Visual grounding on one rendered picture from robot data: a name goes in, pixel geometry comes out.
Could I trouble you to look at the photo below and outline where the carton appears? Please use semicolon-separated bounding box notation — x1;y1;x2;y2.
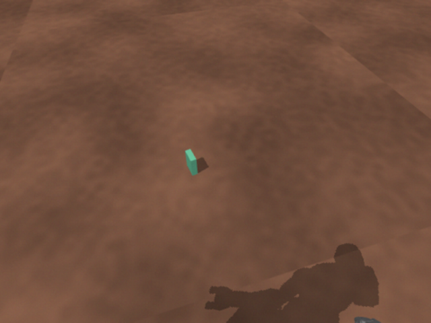
185;149;198;176

